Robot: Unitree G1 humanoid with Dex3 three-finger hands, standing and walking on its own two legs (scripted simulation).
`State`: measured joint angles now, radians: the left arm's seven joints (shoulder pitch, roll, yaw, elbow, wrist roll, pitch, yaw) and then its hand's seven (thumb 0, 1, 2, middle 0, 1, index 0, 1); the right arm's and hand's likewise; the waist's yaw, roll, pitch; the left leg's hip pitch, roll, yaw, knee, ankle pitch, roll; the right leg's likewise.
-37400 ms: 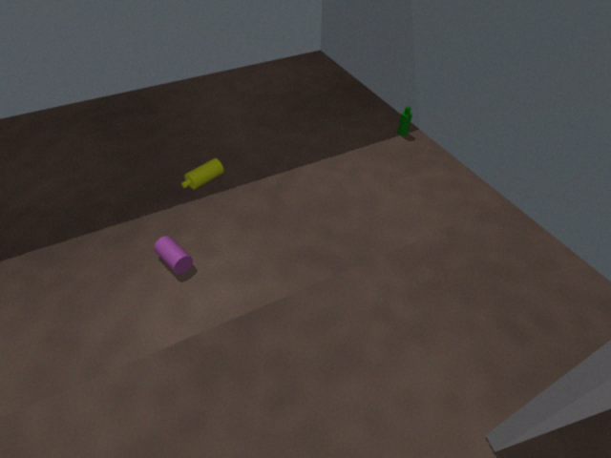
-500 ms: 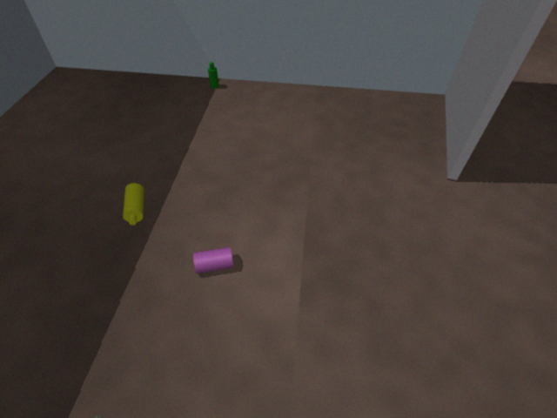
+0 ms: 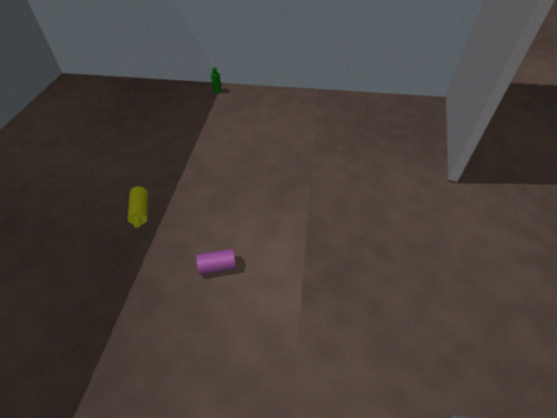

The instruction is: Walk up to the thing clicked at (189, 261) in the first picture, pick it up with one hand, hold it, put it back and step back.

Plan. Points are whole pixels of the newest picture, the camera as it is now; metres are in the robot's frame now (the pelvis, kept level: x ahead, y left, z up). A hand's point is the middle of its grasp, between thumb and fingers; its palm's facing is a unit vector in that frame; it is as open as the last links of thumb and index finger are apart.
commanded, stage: stand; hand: left
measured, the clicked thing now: (216, 261) +0.86 +0.25 -0.74
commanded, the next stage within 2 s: walk up in 0.82 s
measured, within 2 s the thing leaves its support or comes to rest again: neither
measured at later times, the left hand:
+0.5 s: hand out of the picture +0.07 +0.24 -0.15, palm faces -0.05 -0.94 -0.35, open 7.4 cm
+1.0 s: hand out of the picture +0.08 +0.27 -0.15, palm faces +0.04 -0.93 -0.36, open 7.4 cm
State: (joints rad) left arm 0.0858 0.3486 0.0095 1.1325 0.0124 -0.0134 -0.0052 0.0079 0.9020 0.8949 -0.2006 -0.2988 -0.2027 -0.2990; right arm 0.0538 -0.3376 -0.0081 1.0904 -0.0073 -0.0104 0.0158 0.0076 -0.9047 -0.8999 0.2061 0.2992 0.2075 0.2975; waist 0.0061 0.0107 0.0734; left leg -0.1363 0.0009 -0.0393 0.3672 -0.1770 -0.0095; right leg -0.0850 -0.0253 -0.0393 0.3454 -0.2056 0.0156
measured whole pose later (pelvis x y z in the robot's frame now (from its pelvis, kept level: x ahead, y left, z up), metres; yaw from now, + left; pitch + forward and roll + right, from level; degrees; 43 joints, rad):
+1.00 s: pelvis +0.03 +0.00 +0.00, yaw +1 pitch -3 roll -1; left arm 0.23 0.37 0.07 1.04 0.04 -0.05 -0.04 0.01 0.90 0.89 -0.20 -0.30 -0.21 -0.30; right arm 0.21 -0.41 -0.06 1.07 -0.04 0.00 0.06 0.01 -0.91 -0.90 0.21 0.30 0.21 0.30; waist 0.03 0.02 0.03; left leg -0.33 0.03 -0.01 0.74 -0.41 0.02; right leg -0.05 -0.02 -0.05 0.36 -0.27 -0.03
